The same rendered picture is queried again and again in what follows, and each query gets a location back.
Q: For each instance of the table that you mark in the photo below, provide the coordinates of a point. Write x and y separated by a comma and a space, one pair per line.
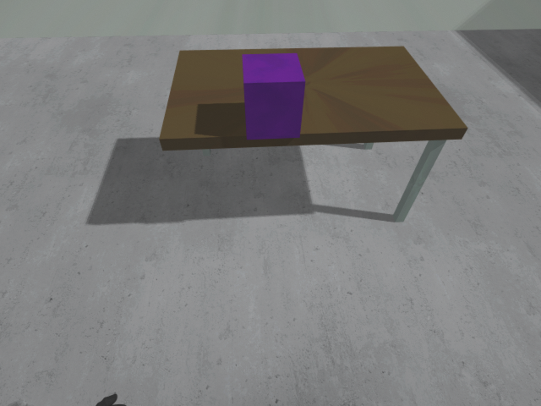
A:
352, 95

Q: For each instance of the carton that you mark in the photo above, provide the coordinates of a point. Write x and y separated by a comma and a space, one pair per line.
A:
273, 95

